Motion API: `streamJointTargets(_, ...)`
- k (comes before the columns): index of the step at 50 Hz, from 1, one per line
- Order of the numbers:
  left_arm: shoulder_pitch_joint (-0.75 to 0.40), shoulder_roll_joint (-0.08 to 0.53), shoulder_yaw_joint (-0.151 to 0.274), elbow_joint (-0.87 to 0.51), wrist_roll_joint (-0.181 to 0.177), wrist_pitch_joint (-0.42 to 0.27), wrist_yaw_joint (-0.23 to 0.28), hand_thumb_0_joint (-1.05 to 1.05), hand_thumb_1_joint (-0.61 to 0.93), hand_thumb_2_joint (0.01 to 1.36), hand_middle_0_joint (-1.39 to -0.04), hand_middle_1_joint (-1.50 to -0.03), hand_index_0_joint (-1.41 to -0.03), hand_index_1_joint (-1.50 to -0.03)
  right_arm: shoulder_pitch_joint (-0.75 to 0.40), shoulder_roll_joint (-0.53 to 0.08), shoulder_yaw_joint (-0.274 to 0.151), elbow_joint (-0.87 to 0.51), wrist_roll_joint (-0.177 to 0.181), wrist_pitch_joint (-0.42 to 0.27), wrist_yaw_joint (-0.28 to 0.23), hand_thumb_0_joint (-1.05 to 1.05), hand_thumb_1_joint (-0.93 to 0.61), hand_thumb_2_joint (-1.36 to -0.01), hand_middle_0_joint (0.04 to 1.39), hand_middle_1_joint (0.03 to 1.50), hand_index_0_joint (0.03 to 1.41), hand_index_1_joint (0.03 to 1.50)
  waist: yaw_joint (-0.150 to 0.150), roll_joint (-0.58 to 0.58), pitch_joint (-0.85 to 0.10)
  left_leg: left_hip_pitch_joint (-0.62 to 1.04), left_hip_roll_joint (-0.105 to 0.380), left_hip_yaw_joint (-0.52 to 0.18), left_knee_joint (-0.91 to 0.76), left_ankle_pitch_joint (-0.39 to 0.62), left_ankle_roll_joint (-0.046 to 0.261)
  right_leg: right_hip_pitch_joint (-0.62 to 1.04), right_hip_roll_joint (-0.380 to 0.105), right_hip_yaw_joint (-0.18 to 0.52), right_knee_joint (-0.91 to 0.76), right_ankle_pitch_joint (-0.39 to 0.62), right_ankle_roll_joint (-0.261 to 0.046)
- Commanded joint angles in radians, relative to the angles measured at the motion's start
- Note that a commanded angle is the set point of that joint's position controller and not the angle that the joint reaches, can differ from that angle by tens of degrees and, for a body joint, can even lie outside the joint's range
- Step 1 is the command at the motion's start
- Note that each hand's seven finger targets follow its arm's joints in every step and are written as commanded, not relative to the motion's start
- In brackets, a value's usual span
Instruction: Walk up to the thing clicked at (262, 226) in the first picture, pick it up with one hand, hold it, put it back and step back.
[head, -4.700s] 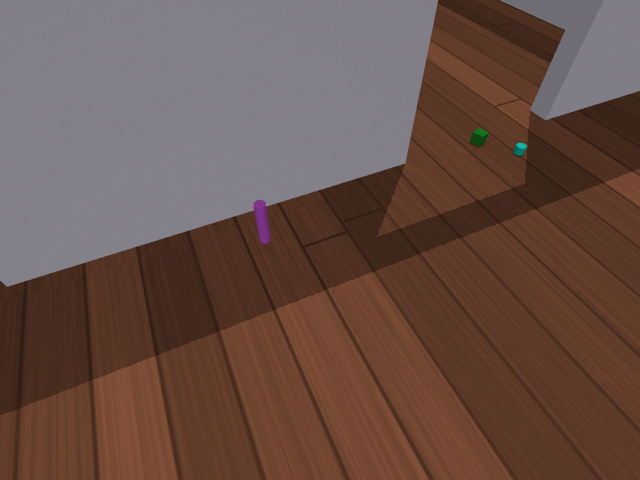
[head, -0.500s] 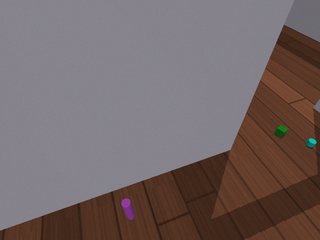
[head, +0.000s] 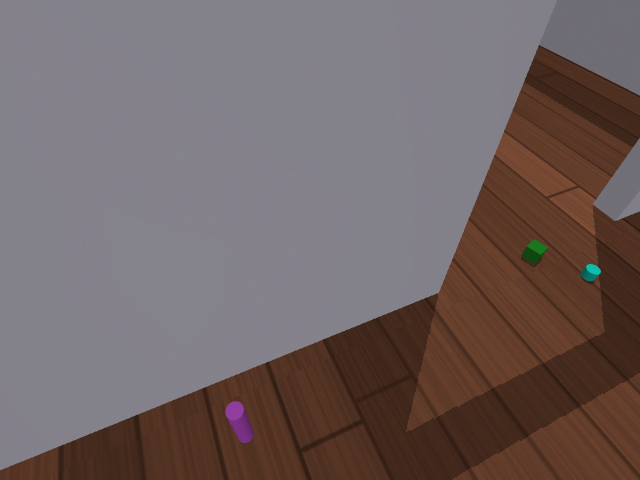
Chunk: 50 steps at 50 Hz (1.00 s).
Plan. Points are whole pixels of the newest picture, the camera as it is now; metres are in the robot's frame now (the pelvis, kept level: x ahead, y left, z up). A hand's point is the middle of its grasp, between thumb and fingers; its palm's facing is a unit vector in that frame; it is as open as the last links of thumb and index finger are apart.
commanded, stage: walk up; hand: left
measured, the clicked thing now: (240, 423) +0.40 +0.23 -0.68
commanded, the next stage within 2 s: stand in 0.38 s
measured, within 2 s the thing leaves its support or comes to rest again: neither
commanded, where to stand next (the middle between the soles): +0.05 +0.01 m, yaw +1 degrees
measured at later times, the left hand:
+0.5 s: hand out of the picture +0.08 +0.25 -0.16, palm faces -0.02 -0.94 -0.33, open 7.4 cm
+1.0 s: hand out of the picture +0.07 +0.26 -0.15, palm faces -0.03 -0.94 -0.35, open 7.4 cm
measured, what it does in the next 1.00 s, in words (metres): stands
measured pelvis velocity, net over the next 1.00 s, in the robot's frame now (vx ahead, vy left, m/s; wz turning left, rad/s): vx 0.00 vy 0.00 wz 0.01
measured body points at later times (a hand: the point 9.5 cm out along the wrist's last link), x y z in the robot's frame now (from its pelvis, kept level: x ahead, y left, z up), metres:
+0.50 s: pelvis +0.01 +0.00 +0.00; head +0.02 +0.00 +0.45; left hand +0.09 +0.30 -0.13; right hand +0.09 -0.30 -0.13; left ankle +0.01 +0.14 -0.75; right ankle +0.00 -0.13 -0.75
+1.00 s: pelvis +0.00 +0.00 +0.00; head +0.01 +0.00 +0.45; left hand +0.07 +0.30 -0.13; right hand +0.07 -0.30 -0.14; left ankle +0.01 +0.14 -0.75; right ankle +0.00 -0.13 -0.75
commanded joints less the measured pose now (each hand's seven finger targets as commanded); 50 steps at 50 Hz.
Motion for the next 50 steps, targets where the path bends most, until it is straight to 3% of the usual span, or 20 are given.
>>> streamJointTargets(1, -0.045, 0.217, 0.044, -0.052, -0.005, -0.018, 0.016, 0.000, 0.900, 0.900, -0.200, -0.300, -0.200, -0.300, -0.059, -0.214, -0.037, -0.065, 0.005, -0.026, -0.018, 0.000, -0.900, -0.900, 0.200, 0.300, 0.200, 0.300, 0.008, -0.006, -0.090, 0.031, 0.087, -0.077, -0.054, 0.115, 0.047, 0.008, -0.098, 0.079, -0.049, 0.126, -0.039)
streamJointTargets(18, -0.040, 0.213, 0.046, -0.056, -0.002, -0.021, 0.019, 0.000, 0.900, 0.900, -0.200, -0.300, -0.200, -0.300, -0.066, -0.210, -0.041, -0.075, 0.005, -0.020, -0.016, 0.000, -0.900, -0.900, 0.200, 0.300, 0.200, 0.300, 0.005, -0.017, -0.080, 0.051, 0.082, -0.069, -0.052, 0.128, 0.047, -0.006, -0.095, 0.076, -0.062, 0.141, -0.031)
streamJointTargets(23, -0.028, 0.230, 0.038, -0.059, -0.005, -0.035, 0.027, 0.000, 0.900, 0.900, -0.200, -0.300, -0.200, -0.300, -0.082, -0.204, -0.039, -0.074, 0.009, -0.010, -0.013, 0.000, -0.900, -0.900, 0.200, 0.300, 0.200, 0.300, 0.005, -0.003, -0.106, 0.083, 0.102, -0.078, -0.053, 0.222, 0.042, 0.023, -0.115, 0.072, -0.054, 0.237, -0.029)
streamJointTargets(34, -0.025, 0.229, 0.031, -0.059, -0.004, -0.033, 0.028, 0.000, 0.900, 0.900, -0.200, -0.300, -0.200, -0.300, -0.092, -0.207, -0.037, -0.071, 0.008, -0.006, -0.011, 0.000, -0.900, -0.900, 0.200, 0.300, 0.200, 0.300, 0.008, -0.013, -0.093, 0.083, 0.101, -0.078, -0.070, 0.176, 0.041, 0.006, -0.111, 0.068, -0.067, 0.172, -0.028)
streamJointTargets(37, -0.021, 0.228, 0.028, -0.057, -0.002, -0.033, 0.026, 0.000, 0.900, 0.900, -0.200, -0.300, -0.200, -0.300, -0.087, -0.207, -0.035, -0.066, 0.008, -0.004, -0.008, 0.000, -0.900, -0.900, 0.200, 0.300, 0.200, 0.300, 0.007, -0.005, -0.062, 0.051, 0.090, -0.079, -0.082, 0.091, 0.038, -0.008, -0.111, 0.075, -0.089, 0.105, -0.023)
streamJointTargets(50, -0.016, 0.239, 0.029, -0.066, -0.002, -0.036, 0.027, 0.000, 0.900, 0.900, -0.200, -0.300, -0.200, -0.300, -0.071, -0.207, -0.037, -0.068, 0.007, -0.006, -0.006, 0.000, -0.900, -0.900, 0.200, 0.300, 0.200, 0.300, 0.007, -0.009, -0.090, 0.063, 0.094, -0.087, -0.073, 0.114, 0.042, 0.002, -0.118, 0.077, -0.080, 0.122, -0.030)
